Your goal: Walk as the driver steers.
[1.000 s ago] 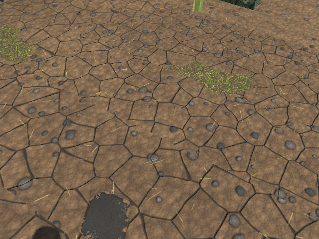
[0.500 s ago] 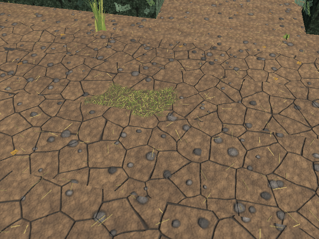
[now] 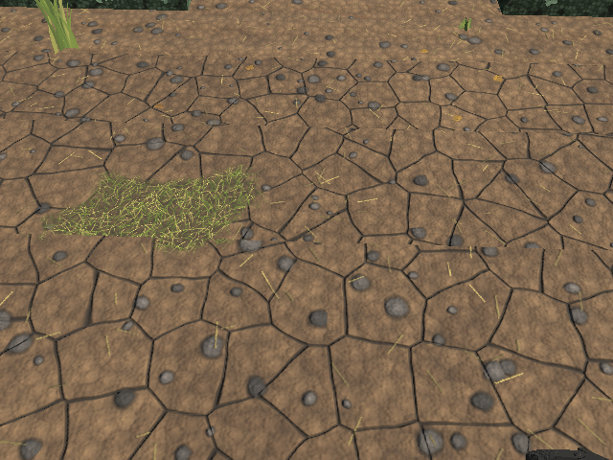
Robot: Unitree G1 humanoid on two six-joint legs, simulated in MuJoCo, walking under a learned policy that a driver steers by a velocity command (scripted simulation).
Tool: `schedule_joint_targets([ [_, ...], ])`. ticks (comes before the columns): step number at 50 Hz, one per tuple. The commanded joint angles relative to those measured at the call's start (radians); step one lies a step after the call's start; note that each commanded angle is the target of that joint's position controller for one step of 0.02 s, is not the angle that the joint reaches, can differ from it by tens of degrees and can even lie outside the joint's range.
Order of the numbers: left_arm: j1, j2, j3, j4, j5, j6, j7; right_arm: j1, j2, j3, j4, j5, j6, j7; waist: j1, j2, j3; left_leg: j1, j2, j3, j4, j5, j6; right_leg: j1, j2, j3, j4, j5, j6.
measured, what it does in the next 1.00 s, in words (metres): walks ahead, turning right: left foot, then right foot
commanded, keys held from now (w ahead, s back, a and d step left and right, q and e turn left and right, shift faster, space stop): e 0.34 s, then no key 0.66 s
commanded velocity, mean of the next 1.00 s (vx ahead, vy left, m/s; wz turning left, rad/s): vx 0.04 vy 0.00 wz -0.33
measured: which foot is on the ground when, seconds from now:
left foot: up 0.00-0.06, down 0.08-0.48, up 0.50-0.76, down 0.78-1.00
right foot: down 0.00-0.10, up 0.12-0.44, down 0.46-1.00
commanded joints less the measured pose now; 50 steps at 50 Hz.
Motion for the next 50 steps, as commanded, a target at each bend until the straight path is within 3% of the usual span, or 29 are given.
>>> schedule_joint_targets([
  [1,-0.171,0.175,0.052,-0.140,-0.003,-0.017,-0.022,0.234,-0.056,-0.010,0.032,-0.001,0.017,-0.004,-0.143,-0.038,-0.049,0.349,-0.048,0.019,-0.158,0.225,0.014,-0.203,-0.280,0.259,-0.088,0.588,-0.189],
  [3,-0.169,0.157,0.050,-0.147,0.002,-0.012,-0.030,0.183,-0.132,-0.034,0.016,-0.007,-0.004,-0.013,-0.138,-0.019,-0.069,0.416,-0.034,0.026,-0.217,0.319,0.090,-0.178,-0.204,0.255,0.013,0.474,-0.121],
  [4,-0.162,0.131,0.044,-0.166,-0.004,-0.016,-0.029,0.216,-0.211,-0.061,0.007,0.002,-0.020,-0.022,-0.153,0.033,-0.120,0.546,0.010,0.011,-0.242,0.554,0.174,-0.218,-0.122,0.221,0.115,0.435,-0.056],
  [5,-0.072,0.043,0.021,-0.194,-0.018,-0.018,-0.018,0.275,-0.315,-0.083,-0.015,0.018,-0.033,-0.038,-0.131,0.207,-0.294,0.778,0.242,-0.225,-0.349,0.876,0.409,-0.290,0.007,0.116,0.312,0.133,0.050],
  [6,0.029,0.003,0.008,-0.177,-0.004,-0.016,0.006,0.267,-0.279,-0.074,-0.029,-0.006,-0.029,-0.033,-0.097,0.268,-0.377,0.857,0.445,-0.436,-0.418,0.794,0.564,-0.383,0.032,0.058,0.503,-0.455,0.090],
  [7,-0.003,0.077,0.026,-0.150,0.013,0.004,0.030,0.217,-0.219,-0.073,-0.039,-0.014,-0.027,-0.043,-0.099,0.148,-0.208,0.688,0.393,-0.376,-0.470,0.483,0.467,-0.413,-0.061,0.066,0.645,-0.461,0.101],
  [9,0.034,0.101,0.035,-0.113,0.036,0.033,0.081,0.048,-0.110,-0.050,-0.098,0.032,-0.014,-0.049,-0.031,0.114,-0.148,0.476,0.273,-0.206,-0.559,0.090,0.328,-0.318,-0.133,0.028,0.692,-0.354,0.128],
  [10,0.037,0.075,0.028,-0.110,0.041,0.036,0.083,0.014,-0.103,-0.048,-0.117,0.029,-0.016,-0.055,-0.014,0.121,-0.119,0.392,0.234,-0.127,-0.580,0.137,0.309,-0.256,-0.142,0.011,0.718,-0.287,0.133],
  [11,0.028,0.056,0.017,-0.115,0.042,0.037,0.072,-0.016,-0.123,-0.057,-0.134,0.015,-0.018,-0.062,0.001,0.094,-0.107,0.333,0.199,-0.049,-0.593,0.171,0.289,-0.195,-0.142,-0.030,0.708,-0.245,0.138],
  [13,-0.015,0.040,0.005,-0.124,0.011,0.049,0.034,-0.020,-0.165,-0.083,-0.149,-0.001,-0.027,-0.074,-0.024,0.049,-0.097,0.344,0.138,0.075,-0.600,0.189,0.259,-0.147,-0.138,-0.098,0.560,-0.193,0.145],
  [15,-0.076,0.074,0.008,-0.152,0.006,0.054,0.014,0.050,-0.204,-0.111,-0.140,-0.005,-0.026,-0.079,-0.074,0.068,-0.095,0.440,0.183,0.058,-0.587,0.174,0.279,-0.172,-0.161,-0.097,0.441,-0.175,0.145],
  [17,-0.095,0.090,0.009,-0.167,0.002,0.056,0.015,0.084,-0.205,-0.122,-0.140,-0.017,-0.025,-0.074,-0.090,0.068,-0.089,0.499,0.256,0.008,-0.577,0.174,0.303,-0.180,-0.195,-0.060,0.342,-0.156,0.125],
  [20,-0.076,0.115,0.021,-0.159,-0.004,0.048,0.031,0.056,-0.186,-0.122,-0.147,-0.007,-0.018,-0.063,-0.071,0.077,-0.091,0.516,0.264,-0.010,-0.554,0.098,0.288,-0.124,-0.178,-0.069,0.194,-0.085,0.070],
  [23,-0.046,0.122,0.039,-0.165,-0.039,0.016,0.020,0.010,-0.145,-0.095,-0.115,-0.006,0.006,-0.045,-0.023,0.050,-0.111,0.380,0.211,0.049,-0.455,0.013,0.203,0.115,-0.124,-0.092,-0.069,0.212,-0.034],
  [24,-0.033,0.148,0.049,-0.187,-0.038,0.003,0.026,0.066,-0.073,-0.072,-0.100,-0.012,0.013,-0.034,-0.034,-0.040,-0.160,0.307,0.139,0.134,-0.337,-0.076,0.121,0.238,-0.222,0.018,-0.088,0.400,-0.124],
  [25,-0.023,0.264,0.075,-0.220,-0.047,-0.012,0.039,0.102,-0.042,-0.062,-0.147,-0.005,0.006,-0.032,-0.044,-0.238,-0.149,0.113,-0.031,0.233,-0.141,-0.274,0.012,0.293,-0.492,0.371,-0.166,0.563,-0.351],
  [26,-0.016,0.269,0.090,-0.203,-0.005,-0.030,0.050,0.050,-0.123,-0.081,-0.115,-0.015,0.004,-0.021,0.008,-0.123,-0.027,-0.018,-0.032,0.098,-0.030,-0.370,-0.002,0.238,-0.490,0.369,-0.214,0.311,-0.330],
  [27,-0.043,0.257,0.090,-0.198,-0.003,-0.040,0.059,0.044,-0.142,-0.087,-0.101,-0.024,0.017,-0.015,-0.013,-0.114,-0.020,-0.035,-0.019,0.062,0.032,-0.334,0.001,0.238,-0.430,0.284,-0.222,0.227,-0.257],
  [28,-0.081,0.201,0.073,-0.207,-0.018,-0.039,0.059,0.073,-0.162,-0.100,-0.079,-0.030,0.024,-0.017,-0.036,-0.117,-0.029,-0.029,-0.016,0.053,0.075,-0.301,-0.005,0.247,-0.394,0.232,-0.212,0.271,-0.216],
  [30,-0.147,0.128,0.042,-0.224,-0.043,-0.032,0.052,0.099,-0.113,-0.085,-0.055,-0.031,0.032,-0.007,-0.085,-0.135,-0.027,0.057,-0.003,0.040,0.110,-0.219,-0.009,0.180,-0.358,0.156,-0.199,0.400,-0.164],
  [33,-0.204,0.154,0.050,-0.263,-0.027,-0.020,0.033,0.153,-0.098,-0.081,-0.012,-0.012,0.036,0.022,-0.099,-0.102,-0.026,0.175,-0.005,0.071,0.055,-0.083,-0.021,0.092,-0.310,0.082,-0.174,0.426,-0.145],
  [36,-0.156,0.168,0.056,-0.245,-0.032,-0.007,0.016,0.128,-0.094,-0.073,-0.012,-0.006,0.037,0.035,-0.062,-0.089,-0.016,0.217,0.011,0.082,-0.079,-0.078,-0.037,0.111,-0.328,0.112,-0.100,0.413,-0.150],
  [38,-0.188,0.149,0.046,-0.240,-0.049,0.007,-0.009,0.137,-0.084,-0.062,0.000,0.015,0.029,0.039,-0.083,-0.049,-0.023,0.308,0.019,0.094,-0.237,0.085,-0.033,0.077,-0.314,0.129,-0.036,0.357,-0.130],
  [40,-0.186,0.097,0.025,-0.228,-0.050,0.022,-0.033,0.107,-0.097,-0.057,-0.020,0.030,0.018,0.035,-0.082,-0.033,-0.068,0.412,0.041,0.074,-0.280,0.291,0.006,0.029,-0.244,0.134,0.008,0.247,-0.052],
  [41,-0.085,0.089,0.026,-0.218,-0.050,0.027,-0.028,0.045,-0.144,-0.055,-0.043,0.040,0.011,0.038,-0.009,0.028,-0.110,0.443,0.072,0.038,-0.279,0.365,0.076,0.035,-0.171,0.085,-0.007,0.108,0.005],
  [42,-0.045,0.133,0.038,-0.203,-0.046,0.033,-0.020,0.005,-0.159,-0.058,-0.046,0.026,0.013,0.051,0.012,0.038,-0.085,0.366,0.053,0.039,-0.286,0.213,0.102,0.060,-0.128,0.031,-0.025,0.050,0.028],
  [44,-0.154,0.174,0.049,-0.225,-0.030,0.035,-0.005,0.040,-0.170,-0.068,-0.015,0.023,0.019,0.065,-0.033,0.005,-0.048,0.318,0.024,0.050,-0.309,0.106,0.074,0.059,-0.133,0.020,-0.005,0.047,0.024],
  [47,-0.162,0.141,0.039,-0.214,-0.041,0.031,0.000,0.047,-0.139,-0.060,-0.008,0.029,0.020,0.065,-0.054,-0.015,-0.042,0.384,0.015,0.060,-0.291,0.107,0.067,0.002,-0.142,0.035,-0.034,0.041,0.015],
  [50,-0.166,0.144,0.042,-0.210,-0.041,0.032,0.003,0.044,-0.133,-0.055,0.000,0.028,0.020,0.067,-0.059,-0.005,-0.044,0.404,0.011,0.063,-0.292,0.122,0.067,0.000,-0.141,0.030,-0.031,0.061,0.022],
])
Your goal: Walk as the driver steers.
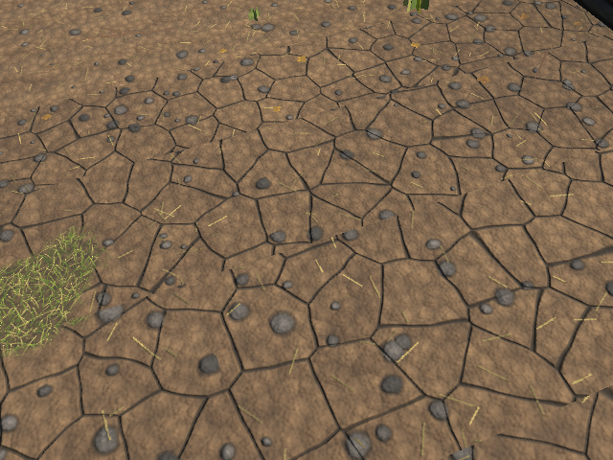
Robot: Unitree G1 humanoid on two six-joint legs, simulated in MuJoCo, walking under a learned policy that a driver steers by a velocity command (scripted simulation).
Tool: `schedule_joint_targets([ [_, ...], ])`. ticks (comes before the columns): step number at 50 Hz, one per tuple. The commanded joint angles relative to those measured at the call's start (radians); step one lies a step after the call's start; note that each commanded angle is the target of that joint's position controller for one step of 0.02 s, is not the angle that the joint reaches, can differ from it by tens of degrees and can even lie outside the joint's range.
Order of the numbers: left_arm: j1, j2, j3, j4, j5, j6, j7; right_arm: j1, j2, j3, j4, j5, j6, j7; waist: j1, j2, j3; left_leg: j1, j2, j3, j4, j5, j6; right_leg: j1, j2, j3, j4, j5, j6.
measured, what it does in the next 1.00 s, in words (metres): walks ahead: right foot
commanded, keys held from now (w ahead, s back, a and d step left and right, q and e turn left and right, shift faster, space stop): no key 0.20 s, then w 0.72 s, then w+q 0.08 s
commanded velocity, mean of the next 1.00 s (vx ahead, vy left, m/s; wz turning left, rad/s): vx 0.29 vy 0.00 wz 0.00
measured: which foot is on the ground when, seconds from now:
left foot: down 0.00-0.80, up 0.82-1.00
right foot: down 0.00-0.42, up 0.44-0.76, down 0.78-1.00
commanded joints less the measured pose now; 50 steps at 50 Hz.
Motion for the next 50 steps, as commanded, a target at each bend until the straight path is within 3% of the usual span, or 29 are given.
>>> schedule_joint_targets([
  [1,0.019,0.137,0.040,-0.048,-0.001,-0.011,0.008,-0.043,-0.131,-0.028,-0.060,0.002,-0.015,0.000,0.009,-0.008,-0.103,0.093,0.035,-0.054,-0.057,0.185,0.040,-0.028,-0.059,0.065,-0.094,0.126,-0.031],
  [10,0.036,0.159,0.046,-0.015,-0.001,-0.005,0.018,-0.085,-0.152,-0.028,-0.050,0.000,-0.019,-0.002,0.008,-0.008,-0.099,0.147,0.022,-0.054,-0.050,0.205,0.040,-0.052,-0.063,0.053,-0.102,0.140,-0.018],
  [13,0.121,0.220,0.073,0.011,0.045,-0.003,0.052,-0.029,-0.206,-0.056,-0.029,-0.038,-0.018,-0.031,0.019,-0.051,-0.005,0.061,-0.006,-0.052,-0.058,-0.282,0.107,-0.077,-0.103,0.129,-0.176,-0.312,-0.125],
  [14,0.142,0.202,0.068,0.014,0.054,-0.009,0.066,-0.036,-0.183,-0.051,-0.032,-0.047,-0.023,-0.044,0.028,-0.066,0.034,0.012,-0.009,-0.066,-0.052,-0.329,0.129,-0.060,-0.142,0.191,-0.207,-0.376,-0.170],
  [17,0.122,0.152,0.041,0.006,0.039,-0.033,0.093,-0.091,-0.096,-0.024,-0.053,-0.045,-0.046,-0.066,0.038,-0.130,0.045,-0.042,-0.045,-0.019,0.015,-0.129,0.135,0.085,-0.273,0.337,-0.275,-0.314,-0.250],
  [20,0.051,0.166,0.031,0.002,0.047,-0.015,0.087,0.003,-0.099,-0.023,-0.024,-0.041,-0.065,-0.059,-0.029,-0.079,0.032,0.177,-0.066,0.008,-0.084,-0.045,0.138,-0.004,-0.209,0.220,-0.163,-0.153,-0.212],
  [21,0.044,0.159,0.028,-0.008,0.068,-0.013,0.078,0.095,-0.132,-0.032,0.002,-0.048,-0.073,-0.061,-0.056,-0.012,-0.025,0.306,-0.017,-0.091,-0.082,0.000,0.186,-0.080,-0.113,0.128,0.011,-0.076,-0.160],
  [22,0.008,0.111,0.014,-0.035,0.085,-0.014,0.057,0.282,-0.202,-0.046,0.045,-0.062,-0.080,-0.071,-0.122,0.136,-0.097,0.548,0.140,-0.397,-0.166,0.114,0.319,-0.301,0.024,0.031,0.327,-0.109,-0.063],
  [23,-0.012,0.060,-0.002,-0.035,0.085,-0.030,0.040,0.444,-0.212,-0.046,0.072,-0.089,-0.085,-0.067,-0.194,0.124,-0.049,0.667,0.304,-0.614,-0.273,0.216,0.406,-0.565,0.035,0.128,0.584,-0.313,-0.052],
  [24,-0.020,0.039,-0.005,-0.032,0.065,-0.047,0.042,0.434,-0.181,-0.039,0.093,-0.097,-0.089,-0.062,-0.155,0.050,0.050,0.651,0.363,-0.579,-0.295,0.237,0.391,-0.707,-0.014,0.195,0.679,-0.270,-0.067],
  [25,-0.007,0.075,0.005,-0.010,0.064,-0.050,0.053,0.375,-0.128,-0.023,0.089,-0.094,-0.082,-0.056,-0.118,0.002,0.060,0.604,0.333,-0.484,-0.293,0.257,0.363,-0.699,-0.057,0.169,0.721,-0.210,-0.065],
  [26,0.013,0.090,0.012,0.004,0.075,-0.048,0.058,0.312,-0.092,-0.008,0.078,-0.086,-0.072,-0.054,-0.076,0.001,0.048,0.530,0.292,-0.399,-0.309,0.255,0.339,-0.642,-0.086,0.133,0.691,-0.154,-0.071],
  [28,0.016,0.049,0.001,0.018,0.093,-0.026,0.057,0.238,-0.061,0.013,0.046,-0.073,-0.057,-0.064,-0.018,0.024,0.051,0.367,0.209,-0.276,-0.376,0.247,0.277,-0.490,-0.120,0.082,0.546,-0.042,-0.069],
  [31,-0.110,-0.015,-0.026,-0.012,0.067,-0.012,0.041,0.235,-0.087,0.018,0.053,-0.052,-0.059,-0.063,-0.025,0.027,0.057,0.188,0.123,-0.128,-0.430,0.213,0.233,-0.301,-0.092,-0.017,0.267,0.113,-0.020],
  [34,-0.117,0.007,-0.026,-0.025,0.070,-0.009,0.030,0.314,-0.135,0.008,0.097,-0.079,-0.050,-0.024,-0.022,0.074,0.058,0.143,0.169,-0.151,-0.391,0.250,0.268,-0.234,-0.070,-0.003,0.224,0.165,-0.012],
  [36,-0.120,0.040,-0.015,-0.030,0.072,-0.016,0.034,0.290,-0.133,0.007,0.090,-0.079,-0.044,-0.014,-0.004,0.054,0.061,0.130,0.177,-0.139,-0.345,0.205,0.262,-0.184,-0.054,-0.023,0.188,0.176,-0.034],
  [37,-0.062,0.030,-0.019,-0.021,0.075,-0.024,0.037,0.255,-0.131,0.010,0.080,-0.113,-0.045,-0.018,0.034,0.081,0.057,0.107,0.209,-0.151,-0.291,0.289,0.242,-0.141,-0.075,0.036,0.302,0.254,-0.053],
  [38,0.048,0.089,0.006,0.001,0.068,-0.029,0.043,0.167,-0.146,0.001,0.050,-0.108,-0.049,-0.025,0.102,0.045,0.026,0.107,0.187,-0.113,-0.182,0.394,0.222,-0.086,-0.053,0.005,0.274,0.204,-0.075],
  [40,0.351,0.168,0.050,0.099,0.060,-0.060,0.056,0.196,-0.152,-0.008,0.054,-0.107,-0.057,-0.009,0.205,-0.065,-0.101,-0.120,0.023,-0.016,0.291,0.489,0.148,0.356,0.014,-0.067,0.197,0.234,-0.129],
  [41,0.491,0.168,0.031,0.119,0.066,-0.070,0.060,0.394,0.012,0.035,0.077,-0.133,-0.055,0.015,0.158,-0.302,-0.333,-0.312,-0.144,-0.001,0.753,-0.260,0.081,0.670,-0.228,0.302,0.090,0.359,-0.385],
  [42,0.575,0.116,0.006,0.138,0.091,-0.087,0.047,0.293,0.027,0.036,0.021,-0.097,-0.062,0.026,0.208,-0.230,-0.281,-0.559,-0.226,-0.171,0.959,-0.446,0.112,0.639,-0.332,0.643,-0.107,0.123,-0.447],
  [43,0.432,0.096,0.005,0.129,0.080,-0.109,0.048,0.131,-0.023,0.020,-0.033,-0.072,-0.057,0.005,0.183,-0.169,0.002,-0.674,-0.131,-0.256,0.937,-0.305,0.146,0.331,-0.359,0.672,-0.168,-0.162,-0.382],
  [44,0.302,0.041,-0.017,0.118,0.050,-0.102,0.047,0.108,-0.086,0.003,-0.025,-0.084,-0.046,-0.025,0.119,-0.077,0.036,-0.613,-0.056,-0.246,0.938,-0.198,0.144,0.170,-0.359,0.647,-0.157,-0.247,-0.364],
  [45,0.247,-0.016,-0.047,0.105,0.056,-0.086,0.048,0.148,-0.088,0.004,-0.019,-0.097,-0.038,-0.039,0.062,-0.014,-0.019,-0.534,-0.020,-0.260,0.875,-0.121,0.142,0.052,-0.351,0.601,-0.156,-0.235,-0.362],
  [46,0.174,-0.056,-0.072,0.092,0.073,-0.080,0.053,0.153,-0.027,0.025,-0.024,-0.116,-0.023,-0.047,0.011,-0.018,0.032,-0.484,0.023,-0.269,0.792,-0.058,0.131,-0.106,-0.342,0.533,-0.165,-0.167,-0.339],
  [47,0.117,-0.060,-0.076,0.080,0.068,-0.072,0.063,0.153,0.029,0.038,-0.028,-0.130,-0.001,-0.053,-0.019,-0.020,0.028,-0.432,0.042,-0.256,0.702,-0.061,0.116,-0.195,-0.314,0.437,-0.172,-0.140,-0.305],
  [48,0.121,-0.037,-0.065,0.091,0.060,-0.073,0.079,0.165,0.029,0.038,-0.038,-0.123,0.016,-0.049,-0.022,-0.039,-0.020,-0.389,0.029,-0.210,0.654,-0.085,0.095,-0.220,-0.268,0.348,-0.184,-0.140,-0.284],
  [49,0.123,-0.035,-0.065,0.102,0.075,-0.079,0.103,0.230,0.048,0.051,-0.035,-0.146,0.024,-0.030,-0.033,-0.057,-0.042,-0.317,0.020,-0.181,0.667,0.063,0.098,-0.276,-0.221,0.255,-0.133,-0.108,-0.242],
  [50,0.090,-0.091,-0.092,0.087,0.102,-0.103,0.127,0.194,0.037,0.052,-0.045,-0.167,0.015,-0.016,-0.022,-0.019,-0.032,-0.349,0.061,-0.229,0.492,0.383,0.094,-0.285,-0.175,0.166,-0.063,-0.054,-0.200],
])
Over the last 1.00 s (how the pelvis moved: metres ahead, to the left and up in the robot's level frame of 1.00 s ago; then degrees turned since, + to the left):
0.10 0.02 0.00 -19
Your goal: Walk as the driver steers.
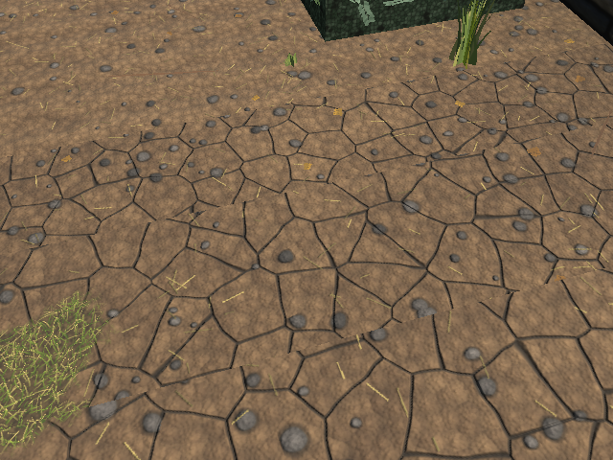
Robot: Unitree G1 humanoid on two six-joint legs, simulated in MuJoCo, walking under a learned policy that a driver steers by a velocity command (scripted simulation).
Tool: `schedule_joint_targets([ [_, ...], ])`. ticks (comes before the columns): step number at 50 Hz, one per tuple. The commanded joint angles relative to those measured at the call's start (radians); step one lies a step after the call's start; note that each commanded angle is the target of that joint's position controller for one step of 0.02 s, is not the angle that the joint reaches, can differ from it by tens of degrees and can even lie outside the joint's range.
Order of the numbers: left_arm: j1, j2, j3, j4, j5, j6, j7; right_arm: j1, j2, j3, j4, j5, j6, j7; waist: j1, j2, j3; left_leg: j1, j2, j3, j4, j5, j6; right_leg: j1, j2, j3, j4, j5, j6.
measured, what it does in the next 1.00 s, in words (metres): goes down, turning left: left foot 0.17 m lower, then right foot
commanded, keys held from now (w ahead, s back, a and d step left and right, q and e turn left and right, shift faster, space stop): w+q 1.00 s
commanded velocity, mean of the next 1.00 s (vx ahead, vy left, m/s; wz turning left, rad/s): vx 0.50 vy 0.00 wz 0.50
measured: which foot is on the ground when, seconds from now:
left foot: up 0.00-0.28, down 0.30-0.72, up 0.74-1.00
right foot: down 0.00-0.32, up 0.34-0.68, down 0.70-1.00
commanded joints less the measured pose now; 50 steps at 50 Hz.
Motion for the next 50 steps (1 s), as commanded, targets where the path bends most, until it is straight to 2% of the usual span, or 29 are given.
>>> schedule_joint_targets([
  [1,-0.131,0.029,-0.018,-0.111,0.026,-0.058,0.058,0.103,0.017,0.016,-0.030,-0.014,0.001,0.027,-0.040,-0.045,-0.022,0.104,0.067,0.000,-0.295,0.566,-0.024,-0.219,-0.147,0.108,-0.154,0.011,-0.133],
  [3,-0.002,0.063,-0.024,-0.056,0.028,-0.053,0.051,0.008,0.002,0.011,-0.070,0.013,0.012,0.040,0.003,-0.107,0.030,0.171,0.054,0.070,-0.419,0.741,-0.035,-0.290,-0.151,0.089,-0.098,-0.116,-0.118],
  [7,0.238,0.067,-0.046,0.042,0.004,-0.047,0.019,-0.186,-0.038,0.008,-0.143,0.018,0.035,0.030,0.087,-0.073,0.165,-0.090,0.098,0.016,-0.594,0.626,-0.035,-0.010,-0.314,0.280,-0.014,-0.183,-0.169],
  [13,0.280,0.122,-0.035,0.112,-0.016,0.010,0.024,-0.222,-0.032,0.008,-0.120,0.008,0.025,0.022,0.094,-0.045,0.211,0.176,0.083,0.106,-0.805,0.514,-0.009,0.061,-0.291,0.188,0.114,-0.040,-0.071],
  [15,0.190,0.175,-0.020,0.128,0.034,0.036,-0.022,0.222,-0.120,-0.046,0.026,0.041,0.008,0.008,-0.106,0.002,0.088,0.653,0.055,0.150,-0.859,0.679,0.026,-0.038,-0.252,0.079,0.474,0.209,-0.003],
  [16,0.245,0.104,-0.036,0.132,0.053,0.040,-0.061,0.451,-0.216,-0.088,0.098,0.035,0.007,0.007,-0.157,0.130,-0.088,1.083,0.084,0.124,-0.689,0.851,0.127,-0.251,-0.139,-0.040,0.827,0.095,0.086],
  [17,0.296,0.010,-0.057,0.099,0.036,0.043,-0.097,0.551,-0.251,-0.097,0.122,0.052,0.019,0.020,-0.141,0.164,-0.405,1.483,0.229,-0.076,-0.404,1.074,0.303,-0.454,-0.067,-0.009,1.151,-0.346,0.144],
  [18,0.086,0.117,-0.027,0.025,0.002,0.036,-0.111,0.638,-0.220,-0.096,0.152,0.040,0.026,0.023,-0.252,0.071,-0.335,1.460,0.223,-0.162,-0.462,0.983,0.285,-0.627,-0.036,0.034,1.306,-0.401,0.148],
  [19,-0.114,0.150,-0.019,-0.094,-0.022,0.003,-0.101,0.559,-0.198,-0.084,0.119,0.047,0.017,0.008,-0.274,0.063,-0.204,1.305,0.245,-0.243,-0.596,0.591,0.272,-0.801,-0.061,0.064,1.232,-0.334,0.128],
  [20,-0.207,0.148,-0.016,-0.149,-0.026,-0.015,-0.075,0.424,-0.189,-0.077,0.091,0.076,0.009,0.016,-0.222,0.014,-0.096,1.093,0.272,-0.354,-0.715,0.195,0.273,-0.862,-0.102,0.093,1.170,-0.254,0.100],
  [21,-0.214,0.135,-0.021,-0.162,-0.001,-0.038,-0.026,0.292,-0.094,-0.037,0.053,0.082,-0.017,0.016,-0.143,-0.096,-0.031,0.850,0.283,-0.335,-0.786,0.176,0.250,-0.754,-0.166,0.188,0.820,0.000,0.067],
  [22,-0.185,0.135,-0.018,-0.144,0.009,-0.040,0.002,0.213,-0.066,-0.016,0.032,0.054,-0.032,0.031,-0.063,-0.067,0.028,0.607,0.269,-0.328,-0.837,0.182,0.276,-0.593,-0.196,0.184,0.713,0.065,0.054],
  [23,-0.152,0.121,-0.015,-0.117,0.002,-0.024,0.010,0.140,-0.047,-0.008,0.008,0.064,-0.046,0.033,-0.028,-0.078,0.037,0.404,0.247,-0.278,-0.942,0.215,0.305,-0.436,-0.218,0.167,0.478,0.141,0.054],
  [24,-0.162,0.097,-0.024,-0.132,0.004,-0.002,0.011,0.118,-0.068,-0.008,0.007,0.082,-0.055,0.040,-0.004,-0.016,0.061,0.315,0.226,-0.282,-0.972,0.204,0.317,-0.373,-0.216,0.147,0.370,0.117,0.070],
  [25,-0.174,0.074,-0.037,-0.145,0.002,0.019,0.005,0.104,-0.064,-0.005,0.016,0.089,-0.061,0.044,0.017,-0.023,0.038,0.246,0.196,-0.252,-0.978,0.217,0.293,-0.263,-0.210,0.129,0.238,0.115,0.078],
  [26,-0.188,0.065,-0.044,-0.161,-0.007,0.038,0.001,0.089,-0.102,-0.018,0.011,0.096,-0.066,0.052,0.025,-0.027,0.033,0.194,0.158,-0.217,-0.964,0.265,0.261,-0.164,-0.183,0.106,0.118,0.151,0.084],
  [28,-0.256,0.069,-0.058,-0.173,-0.024,0.054,-0.009,0.125,-0.157,-0.045,0.011,0.080,-0.061,0.075,-0.016,-0.029,0.036,0.209,0.134,-0.222,-0.932,0.302,0.231,-0.112,-0.135,0.090,-0.006,0.324,0.082],
  [31,-0.387,0.141,-0.040,-0.193,-0.018,0.031,-0.013,0.201,-0.133,-0.052,0.016,0.051,-0.038,0.084,-0.060,-0.047,0.024,0.313,0.115,-0.257,-0.846,0.284,0.199,-0.112,-0.092,0.092,-0.092,0.434,0.065],
  [34,-0.432,0.221,-0.008,-0.194,-0.030,0.002,-0.005,0.235,-0.124,-0.061,0.028,0.041,-0.032,0.071,-0.047,-0.035,0.006,0.393,0.097,-0.275,-0.754,0.282,0.127,-0.004,-0.092,0.071,-0.121,0.413,0.001],
  [35,-0.287,0.249,0.014,-0.156,-0.032,-0.014,0.003,0.190,-0.108,-0.055,-0.004,0.029,-0.035,0.065,0.017,-0.049,-0.067,0.227,0.026,-0.216,-0.603,0.358,0.065,0.280,-0.096,0.057,-0.019,0.438,-0.054],
  [36,-0.043,0.323,0.041,-0.114,-0.055,-0.024,0.018,0.156,-0.038,-0.040,-0.046,0.042,-0.048,0.068,0.116,-0.225,-0.251,0.114,-0.118,-0.102,-0.315,0.156,-0.025,0.575,-0.279,0.280,-0.096,0.530,-0.212],
  [37,0.090,0.298,0.026,-0.095,-0.048,-0.021,0.006,0.344,0.086,-0.007,-0.026,0.041,-0.066,0.058,0.061,-0.361,-0.475,-0.086,-0.201,-0.035,-0.006,-0.453,-0.071,0.879,-0.536,0.659,-0.206,0.577,-0.427],
  [38,0.062,0.258,0.035,-0.081,-0.027,-0.018,0.006,0.201,0.000,-0.027,-0.021,0.054,-0.054,0.053,0.114,-0.207,-0.190,-0.291,-0.110,-0.041,0.145,-0.420,-0.055,0.679,-0.499,0.703,-0.324,0.171,-0.310],
  [39,-0.080,0.196,0.026,-0.114,-0.046,-0.013,0.011,0.153,-0.029,-0.037,-0.006,0.057,-0.042,0.023,0.071,-0.136,-0.056,-0.263,-0.037,-0.027,0.138,-0.296,-0.034,0.453,-0.447,0.563,-0.390,-0.073,-0.221],
  [40,-0.173,0.128,0.003,-0.131,-0.055,-0.008,0.017,0.153,-0.039,-0.042,0.007,0.049,-0.035,-0.006,0.028,-0.097,-0.037,-0.183,0.005,-0.014,0.079,-0.217,-0.038,0.327,-0.420,0.491,-0.432,-0.054,-0.192],
  [41,-0.200,0.086,-0.008,-0.130,-0.058,-0.008,0.025,0.160,-0.008,-0.031,0.012,0.033,-0.031,-0.015,-0.005,-0.120,-0.061,-0.091,0.053,-0.028,0.020,-0.166,-0.034,0.268,-0.393,0.412,-0.460,0.085,-0.183],
  [42,-0.222,0.078,-0.008,-0.131,-0.054,-0.012,0.035,0.137,0.017,-0.020,0.003,0.024,-0.029,-0.014,-0.021,-0.108,-0.057,-0.021,0.077,-0.022,-0.005,-0.164,-0.043,0.213,-0.383,0.347,-0.490,0.191,-0.173],
  [46,-0.191,0.138,0.028,-0.098,-0.019,-0.038,0.052,0.030,0.022,-0.010,-0.042,0.062,-0.028,0.032,-0.009,-0.069,-0.033,-0.005,0.085,0.041,-0.189,-0.028,-0.077,0.203,-0.333,0.096,-0.544,0.450,-0.178],
  [50,-0.094,0.142,0.033,-0.038,0.003,-0.034,0.024,0.032,0.020,-0.009,-0.069,0.055,-0.004,0.065,-0.015,-0.088,-0.016,0.030,0.093,0.055,-0.209,0.135,-0.068,0.164,-0.331,-0.043,-0.514,0.585,-0.187],
])
Over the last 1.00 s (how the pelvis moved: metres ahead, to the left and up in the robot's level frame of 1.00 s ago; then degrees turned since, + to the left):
0.29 -0.01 -0.02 1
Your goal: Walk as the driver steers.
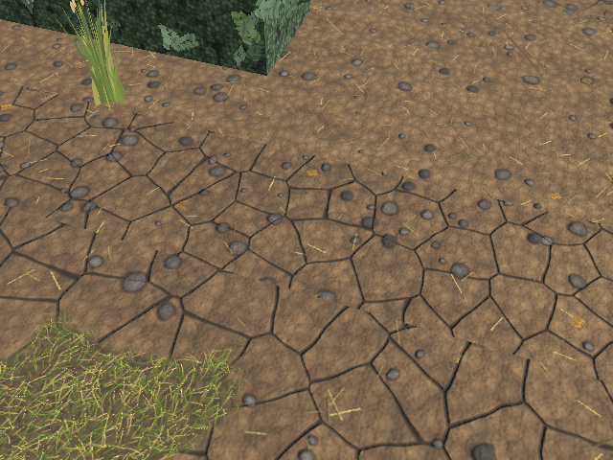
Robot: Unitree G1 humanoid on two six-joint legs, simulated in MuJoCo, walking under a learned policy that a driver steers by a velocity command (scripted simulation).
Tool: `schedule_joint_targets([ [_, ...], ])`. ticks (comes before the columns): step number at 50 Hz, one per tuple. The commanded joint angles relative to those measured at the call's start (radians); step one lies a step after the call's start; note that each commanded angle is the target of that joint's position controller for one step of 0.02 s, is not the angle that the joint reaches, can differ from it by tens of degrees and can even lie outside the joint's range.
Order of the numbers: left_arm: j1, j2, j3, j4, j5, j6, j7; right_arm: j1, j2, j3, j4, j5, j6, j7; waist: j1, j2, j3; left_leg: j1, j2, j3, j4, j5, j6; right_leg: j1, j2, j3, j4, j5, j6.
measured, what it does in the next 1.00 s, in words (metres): goes down: left foot, then right foot 0.17 m lower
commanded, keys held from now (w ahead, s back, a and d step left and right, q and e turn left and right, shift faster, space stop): w+q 0.04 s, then w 0.22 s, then w+e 0.38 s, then e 0.36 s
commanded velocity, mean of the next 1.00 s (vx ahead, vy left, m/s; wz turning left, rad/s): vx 0.41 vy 0.00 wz -0.14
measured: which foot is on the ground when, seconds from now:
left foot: up 0.00-0.20, down 0.22-0.66, up 0.68-1.00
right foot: down 0.00-0.24, up 0.26-0.62, down 0.64-1.00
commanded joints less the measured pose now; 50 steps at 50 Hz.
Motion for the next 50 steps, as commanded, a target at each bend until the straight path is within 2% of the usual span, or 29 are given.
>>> schedule_joint_targets([
  [1,-0.029,0.072,0.012,-0.043,0.034,-0.019,-0.016,0.106,-0.005,0.006,-0.041,-0.004,0.007,0.025,-0.073,-0.096,-0.009,0.043,0.038,-0.066,0.104,0.170,0.014,-0.038,-0.329,0.102,-0.056,0.384,-0.219],
  [5,0.002,0.095,0.009,-0.029,0.035,-0.012,-0.023,0.065,-0.048,-0.013,-0.082,-0.027,-0.002,0.029,-0.052,-0.094,0.037,0.048,-0.001,-0.017,0.144,0.093,0.037,-0.038,-0.298,0.066,0.058,0.224,-0.181],
  [8,0.031,0.153,0.029,-0.012,0.005,-0.010,-0.026,-0.040,-0.052,-0.019,-0.144,-0.003,-0.004,-0.002,-0.014,-0.117,0.068,0.058,-0.015,0.028,-0.040,-0.101,0.033,0.077,-0.336,0.082,0.091,0.269,-0.167],
  [10,-0.028,0.211,0.048,-0.029,-0.003,0.000,-0.033,0.034,-0.069,-0.036,-0.145,0.003,-0.013,-0.014,-0.080,-0.140,0.031,0.301,-0.098,0.117,-0.141,-0.140,0.047,0.002,-0.321,0.047,0.223,0.489,-0.158],
  [11,-0.055,0.242,0.061,-0.046,0.030,0.004,-0.045,0.247,-0.093,-0.059,-0.069,0.000,-0.036,-0.018,-0.161,-0.079,-0.023,0.602,-0.192,0.215,-0.113,0.008,0.065,-0.166,-0.251,-0.032,0.467,0.542,-0.134],
  [12,-0.077,0.232,0.061,-0.040,0.028,-0.002,-0.080,0.356,-0.167,-0.093,-0.034,0.007,-0.054,-0.044,-0.241,-0.046,-0.069,0.792,-0.174,0.146,-0.283,0.039,0.125,-0.326,-0.202,-0.023,0.694,0.459,-0.096],
  [13,0.014,0.043,0.023,-0.079,0.054,0.004,-0.113,0.498,-0.228,-0.092,0.016,-0.007,-0.053,-0.079,-0.200,0.206,-0.279,1.176,0.066,-0.236,-0.321,0.374,0.370,-0.601,-0.020,0.016,1.087,-0.446,0.001],
  [14,-0.156,0.009,0.009,-0.175,-0.022,-0.018,-0.139,0.638,-0.174,-0.073,0.038,-0.019,-0.065,-0.073,-0.305,0.097,-0.203,1.147,0.213,-0.517,-0.491,0.355,0.423,-0.840,0.059,0.238,1.170,-0.529,-0.023],
  [15,-0.323,0.030,0.025,-0.246,-0.049,-0.019,-0.128,0.564,-0.141,-0.073,0.065,-0.002,-0.080,-0.069,-0.295,0.075,0.035,0.920,0.259,-0.532,-0.539,0.105,0.359,-0.965,-0.024,0.294,1.120,-0.452,-0.051],
  [16,-0.314,0.078,0.049,-0.223,-0.028,-0.005,-0.099,0.456,-0.069,-0.047,0.066,0.030,-0.070,-0.057,-0.215,0.039,0.085,0.744,0.250,-0.471,-0.497,-0.047,0.326,-0.920,-0.088,0.280,1.162,-0.378,-0.060],
  [18,-0.190,0.023,0.028,-0.184,0.037,0.020,-0.086,0.286,0.050,0.015,0.025,0.015,-0.045,-0.054,-0.080,-0.020,0.088,0.400,0.207,-0.299,-0.465,-0.126,0.273,-0.733,-0.142,0.311,1.005,-0.173,-0.098],
  [20,-0.131,-0.038,0.003,-0.147,0.085,0.031,-0.098,0.149,0.125,0.060,-0.027,-0.010,-0.047,-0.098,-0.045,-0.030,0.053,0.214,0.101,-0.131,-0.436,-0.170,0.189,-0.586,-0.152,0.322,0.748,0.288,-0.111],
  [22,-0.131,-0.010,0.012,-0.143,0.021,0.028,-0.107,0.168,0.005,0.040,-0.036,-0.031,-0.067,-0.128,-0.065,0.001,-0.028,0.046,-0.016,0.061,-0.336,-0.264,0.125,-0.302,-0.097,0.206,0.559,0.723,-0.057],
  [24,-0.217,0.031,0.021,-0.167,0.003,0.037,-0.110,0.307,-0.007,0.047,0.027,-0.035,-0.064,-0.113,-0.097,-0.017,0.038,-0.025,0.025,0.048,-0.319,-0.350,0.124,-0.212,-0.074,0.159,0.530,0.721,-0.016],
  [28,-0.421,0.057,0.007,-0.222,0.045,0.064,-0.092,0.529,-0.038,0.056,0.163,0.021,-0.047,-0.089,-0.198,-0.041,0.186,0.441,0.168,-0.122,-0.223,-0.305,0.132,-0.544,-0.165,0.234,0.210,0.504,-0.034],
  [30,-0.391,0.055,0.007,-0.198,0.038,0.066,-0.084,0.553,-0.068,0.050,0.197,0.006,-0.021,-0.089,-0.200,-0.050,0.178,0.510,0.131,-0.093,-0.145,-0.181,0.117,-0.447,-0.144,0.169,0.126,0.521,-0.042],
  [32,-0.041,0.135,0.050,-0.085,0.022,0.058,-0.074,0.453,-0.085,0.046,0.211,-0.044,-0.003,-0.048,-0.038,-0.087,0.099,0.362,0.116,-0.016,0.143,0.018,0.080,-0.028,-0.120,0.146,0.119,0.615,-0.082],
  [33,0.185,0.220,0.093,-0.017,0.021,0.052,-0.062,0.401,-0.095,0.042,0.197,-0.048,0.002,-0.017,0.068,-0.182,-0.006,0.228,-0.020,0.118,0.470,0.020,-0.006,0.302,-0.093,0.100,0.105,0.725,-0.138],
  [34,0.293,0.301,0.109,0.012,-0.010,0.063,-0.071,0.552,0.074,0.079,0.177,-0.040,0.006,0.017,-0.013,-0.360,-0.387,-0.054,-0.108,0.111,0.845,-0.561,-0.101,0.845,-0.286,0.348,0.500,1.199,-0.371],
  [35,0.351,0.267,0.108,0.029,0.000,0.069,-0.072,0.339,-0.026,0.059,0.096,0.004,0.005,0.035,0.110,-0.198,-0.406,-0.246,-0.132,0.045,1.014,-0.654,-0.125,0.925,-0.325,0.494,0.477,1.266,-0.392],
  [36,0.244,0.241,0.100,-0.029,-0.005,0.059,-0.057,0.134,-0.088,0.040,-0.007,0.037,-0.020,0.020,0.130,-0.113,-0.298,-0.357,-0.101,-0.001,0.949,-0.625,-0.125,0.761,-0.351,0.512,0.410,1.139,-0.368],
  [37,0.097,0.246,0.098,-0.071,-0.041,0.053,-0.056,0.040,-0.099,0.032,-0.108,0.046,-0.037,-0.014,0.057,-0.083,-0.232,-0.432,-0.063,-0.019,0.910,-0.631,-0.107,0.573,-0.387,0.601,0.311,0.729,-0.385],
  [38,-0.029,0.171,0.069,-0.106,-0.047,0.031,-0.049,0.059,-0.108,0.023,-0.100,0.020,-0.057,-0.063,-0.015,0.023,-0.125,-0.301,0.011,-0.114,0.547,-0.410,-0.073,0.246,-0.393,0.570,0.235,0.742,-0.353],
  [39,-0.099,0.144,0.055,-0.122,-0.021,0.019,-0.064,0.111,-0.100,0.016,-0.071,0.008,-0.057,-0.092,-0.108,-0.023,-0.036,-0.107,0.047,-0.094,0.436,-0.365,-0.064,-0.048,-0.368,0.516,0.173,0.799,-0.362],
  [40,-0.148,0.117,0.043,-0.149,-0.021,0.007,-0.071,0.169,-0.082,0.012,-0.031,0.010,-0.047,-0.099,-0.146,-0.010,-0.021,0.096,0.054,-0.065,0.171,-0.248,-0.065,-0.277,-0.314,0.456,0.066,0.805,-0.373],
  [41,-0.142,0.170,0.055,-0.142,-0.033,-0.002,-0.084,0.191,-0.041,0.020,-0.033,0.015,-0.033,-0.093,-0.175,-0.087,-0.017,0.206,0.011,0.004,0.056,-0.196,-0.081,-0.356,-0.246,0.427,0.045,0.823,-0.378],
  [44,-0.144,0.241,0.092,-0.178,-0.043,-0.017,-0.120,0.171,-0.033,0.031,-0.011,0.054,0.004,-0.075,-0.157,-0.071,-0.067,0.363,-0.050,0.021,-0.216,0.027,-0.080,-0.340,-0.197,0.437,0.051,0.762,-0.292],
  [48,-0.153,0.205,0.108,-0.199,-0.039,0.014,-0.138,0.045,-0.110,0.003,-0.029,0.041,0.001,-0.088,-0.140,-0.053,-0.081,0.375,-0.058,-0.018,-0.380,0.146,-0.045,-0.211,-0.191,0.516,0.145,0.580,-0.231],
  [50,-0.144,0.185,0.103,-0.206,-0.036,0.018,-0.142,0.018,-0.194,-0.029,-0.042,0.054,-0.025,-0.099,-0.150,-0.014,-0.113,0.485,-0.038,-0.018,-0.478,0.305,0.058,-0.202,-0.112,0.516,0.243,0.485,-0.156],
])
Over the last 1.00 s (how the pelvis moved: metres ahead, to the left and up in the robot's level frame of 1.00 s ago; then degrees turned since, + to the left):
0.61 0.14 -0.14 33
